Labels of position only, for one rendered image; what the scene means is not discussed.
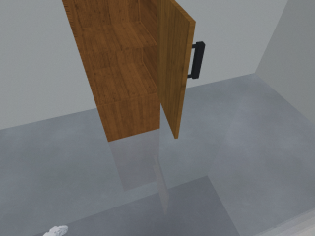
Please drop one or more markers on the handle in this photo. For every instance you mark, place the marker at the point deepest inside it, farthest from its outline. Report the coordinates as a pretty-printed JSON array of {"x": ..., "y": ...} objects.
[{"x": 197, "y": 59}]

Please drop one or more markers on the cupboard door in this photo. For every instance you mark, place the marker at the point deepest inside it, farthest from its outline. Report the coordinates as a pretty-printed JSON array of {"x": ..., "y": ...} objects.
[{"x": 175, "y": 33}]

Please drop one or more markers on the left robot hand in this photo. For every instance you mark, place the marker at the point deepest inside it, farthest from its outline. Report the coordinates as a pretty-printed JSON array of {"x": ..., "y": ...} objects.
[{"x": 57, "y": 231}]

